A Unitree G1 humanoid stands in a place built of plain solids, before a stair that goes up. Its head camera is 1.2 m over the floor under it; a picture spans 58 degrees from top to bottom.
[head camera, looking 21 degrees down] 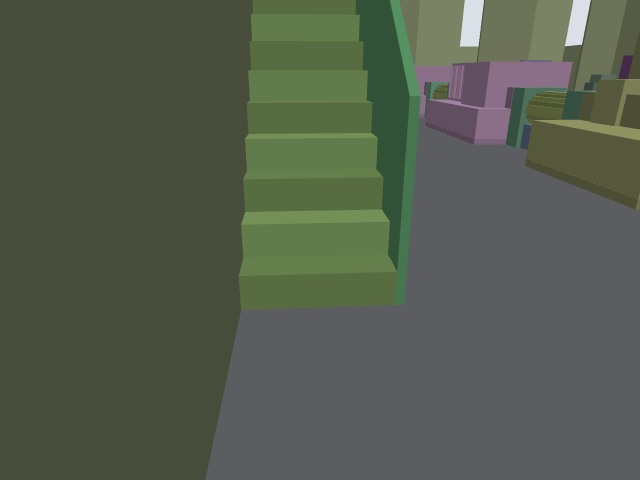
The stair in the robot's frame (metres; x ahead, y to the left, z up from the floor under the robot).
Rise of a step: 0.20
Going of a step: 0.24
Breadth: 0.85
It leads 4 degrees to the left of straight ahead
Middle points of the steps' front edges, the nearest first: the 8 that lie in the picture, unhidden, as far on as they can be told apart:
2.09 0.01 0.20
2.33 0.02 0.41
2.57 0.04 0.61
2.81 0.05 0.82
3.05 0.07 1.02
3.29 0.08 1.22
3.53 0.10 1.43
3.77 0.11 1.63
